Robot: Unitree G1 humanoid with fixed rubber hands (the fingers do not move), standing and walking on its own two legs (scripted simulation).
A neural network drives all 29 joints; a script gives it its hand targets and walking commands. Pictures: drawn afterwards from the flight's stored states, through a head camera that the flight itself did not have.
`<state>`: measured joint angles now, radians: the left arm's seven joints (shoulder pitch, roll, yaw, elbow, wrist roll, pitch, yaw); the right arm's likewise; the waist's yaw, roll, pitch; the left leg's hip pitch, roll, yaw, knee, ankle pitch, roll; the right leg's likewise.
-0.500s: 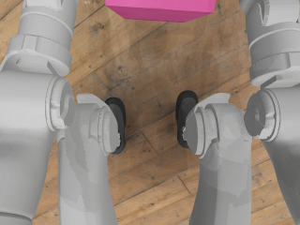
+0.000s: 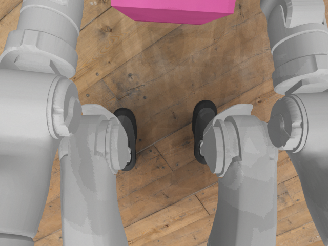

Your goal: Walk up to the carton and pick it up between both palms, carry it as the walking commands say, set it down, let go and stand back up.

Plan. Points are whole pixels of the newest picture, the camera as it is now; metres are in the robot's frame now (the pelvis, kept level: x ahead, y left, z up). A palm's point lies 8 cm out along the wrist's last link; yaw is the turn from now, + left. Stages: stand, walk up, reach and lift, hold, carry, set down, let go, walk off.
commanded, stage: reach and lift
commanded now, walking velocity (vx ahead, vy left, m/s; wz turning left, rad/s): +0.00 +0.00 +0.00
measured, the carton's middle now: out of the picture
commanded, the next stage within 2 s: none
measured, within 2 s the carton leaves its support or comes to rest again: leaves its support in 1.26 s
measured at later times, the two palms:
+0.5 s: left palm out of the picture +0.58 +0.11 -0.19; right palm out of the picture +0.55 -0.16 -0.19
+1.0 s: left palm out of the picture +0.58 +0.11 -0.19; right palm out of the picture +0.55 -0.17 -0.19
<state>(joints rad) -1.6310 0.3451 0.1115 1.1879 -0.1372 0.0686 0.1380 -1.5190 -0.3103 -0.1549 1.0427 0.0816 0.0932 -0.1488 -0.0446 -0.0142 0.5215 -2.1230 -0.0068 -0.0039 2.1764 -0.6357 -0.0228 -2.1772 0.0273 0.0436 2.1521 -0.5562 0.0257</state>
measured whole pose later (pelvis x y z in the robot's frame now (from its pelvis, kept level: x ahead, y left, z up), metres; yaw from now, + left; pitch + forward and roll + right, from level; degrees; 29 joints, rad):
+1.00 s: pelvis +0.00 +0.00 -0.01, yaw +0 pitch +32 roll +1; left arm -1.59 0.28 0.23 1.05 -0.07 0.18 0.05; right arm -1.56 -0.27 -0.26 1.05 0.08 0.17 -0.02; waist -0.05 -0.01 0.52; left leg -2.15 -0.02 -0.01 2.23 -0.65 -0.02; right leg -2.20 0.04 0.05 2.20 -0.56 0.03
